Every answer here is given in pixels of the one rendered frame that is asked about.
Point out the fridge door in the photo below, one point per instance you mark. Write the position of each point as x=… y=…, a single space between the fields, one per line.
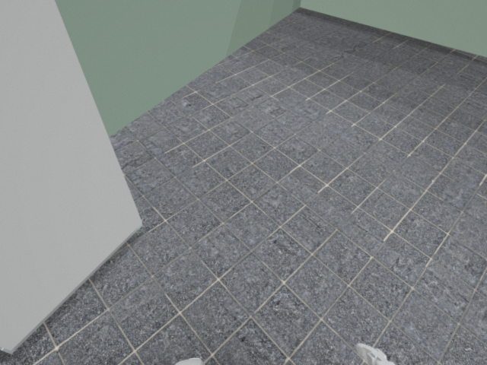
x=64 y=202

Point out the robot right hand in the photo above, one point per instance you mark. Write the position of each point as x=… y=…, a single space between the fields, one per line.
x=372 y=356

